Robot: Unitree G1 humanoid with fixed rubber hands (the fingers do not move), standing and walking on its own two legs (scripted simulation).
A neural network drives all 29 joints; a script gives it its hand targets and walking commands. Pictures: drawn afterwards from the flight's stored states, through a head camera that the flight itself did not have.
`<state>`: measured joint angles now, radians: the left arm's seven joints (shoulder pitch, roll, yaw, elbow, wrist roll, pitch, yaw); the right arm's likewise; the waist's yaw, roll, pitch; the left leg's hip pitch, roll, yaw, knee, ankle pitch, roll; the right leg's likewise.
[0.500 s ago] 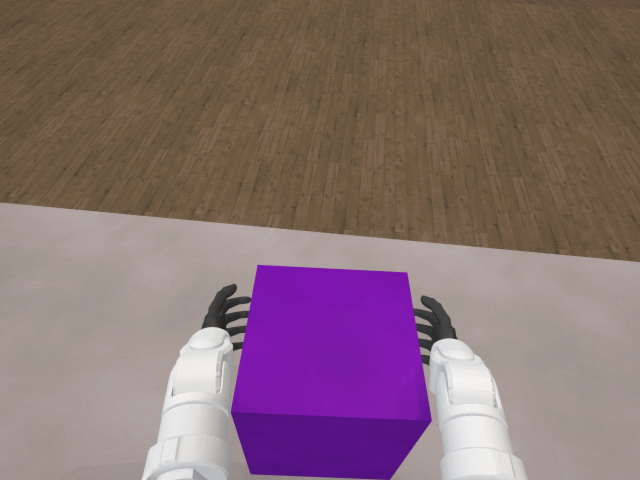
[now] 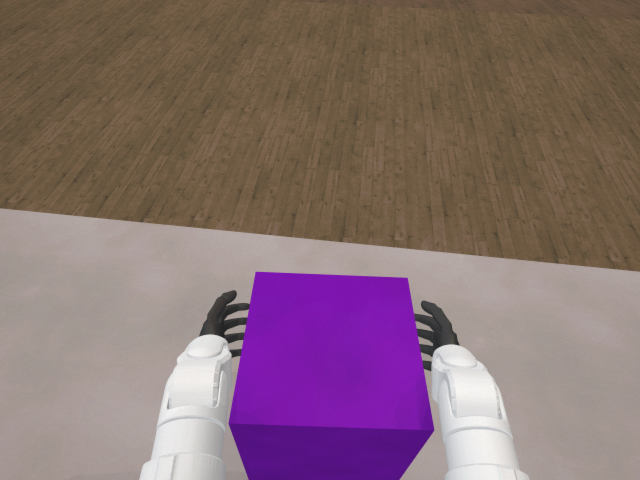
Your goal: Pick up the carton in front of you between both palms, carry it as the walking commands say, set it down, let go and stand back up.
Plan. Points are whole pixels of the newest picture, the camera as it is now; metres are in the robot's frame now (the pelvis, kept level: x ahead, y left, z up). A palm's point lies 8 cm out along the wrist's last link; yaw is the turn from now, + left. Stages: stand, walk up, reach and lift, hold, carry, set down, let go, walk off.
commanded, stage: reach and lift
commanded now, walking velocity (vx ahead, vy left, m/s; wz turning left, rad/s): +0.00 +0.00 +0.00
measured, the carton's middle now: (326, 384) +0.28 +0.00 -0.05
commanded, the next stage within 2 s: hold in 0.22 s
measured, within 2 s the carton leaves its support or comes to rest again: neither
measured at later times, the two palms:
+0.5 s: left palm (208, 342) +0.28 +0.15 +0.06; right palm (449, 353) +0.27 -0.15 +0.05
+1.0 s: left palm (207, 343) +0.28 +0.15 +0.05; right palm (448, 352) +0.27 -0.15 +0.05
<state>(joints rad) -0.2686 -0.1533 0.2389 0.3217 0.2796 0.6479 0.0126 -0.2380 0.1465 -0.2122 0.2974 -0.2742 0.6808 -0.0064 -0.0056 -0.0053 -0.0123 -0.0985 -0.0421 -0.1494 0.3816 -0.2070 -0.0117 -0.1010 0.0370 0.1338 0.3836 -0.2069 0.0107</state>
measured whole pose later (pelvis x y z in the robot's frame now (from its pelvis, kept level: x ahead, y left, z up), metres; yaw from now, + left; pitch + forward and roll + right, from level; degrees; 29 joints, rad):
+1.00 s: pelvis -0.01 +0.00 +0.00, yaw +0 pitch -7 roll +0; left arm -0.29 -0.16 0.24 0.26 0.29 0.74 0.00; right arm -0.27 0.15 -0.22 0.25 -0.29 0.77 0.01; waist 0.00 0.00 0.01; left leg -0.05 -0.04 -0.14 0.37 -0.20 -0.01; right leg -0.05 0.04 0.13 0.37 -0.19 0.01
